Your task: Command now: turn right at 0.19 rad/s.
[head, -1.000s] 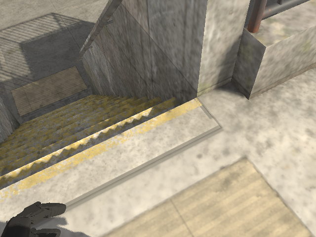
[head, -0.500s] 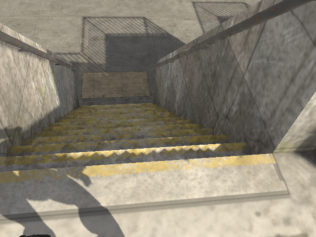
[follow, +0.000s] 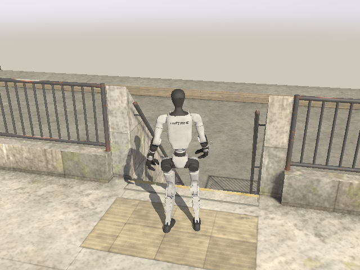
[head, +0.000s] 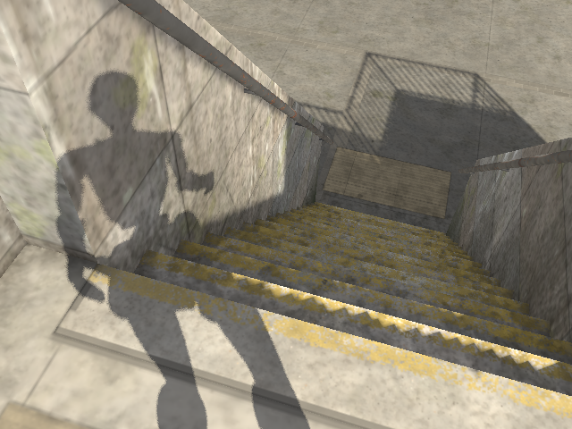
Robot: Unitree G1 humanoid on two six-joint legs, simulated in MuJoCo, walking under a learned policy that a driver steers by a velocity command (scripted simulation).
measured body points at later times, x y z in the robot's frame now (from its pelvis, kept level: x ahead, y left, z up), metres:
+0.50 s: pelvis +0.02 +0.02 +0.02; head +0.05 +0.02 +0.47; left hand +0.29 +0.21 -0.07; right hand -0.01 -0.28 -0.07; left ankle -0.01 +0.12 -0.73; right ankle -0.05 -0.11 -0.63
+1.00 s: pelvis +0.05 -0.09 +0.01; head +0.06 -0.11 +0.46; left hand +0.31 +0.04 -0.09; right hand -0.12 -0.30 -0.13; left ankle +0.01 +0.11 -0.68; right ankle -0.07 -0.13 -0.73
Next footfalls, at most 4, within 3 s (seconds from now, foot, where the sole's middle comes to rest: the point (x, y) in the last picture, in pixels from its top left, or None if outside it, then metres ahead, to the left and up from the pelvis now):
0.92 right None -0.04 -0.16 -0.76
1.32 left None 0.36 -0.19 -0.76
1.70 right None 0.38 -0.41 -0.76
2.08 left None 0.34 -0.21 -0.76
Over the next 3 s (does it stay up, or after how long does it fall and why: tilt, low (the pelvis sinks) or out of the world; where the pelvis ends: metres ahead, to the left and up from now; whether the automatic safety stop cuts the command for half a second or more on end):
stays up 0.42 -0.49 -0.02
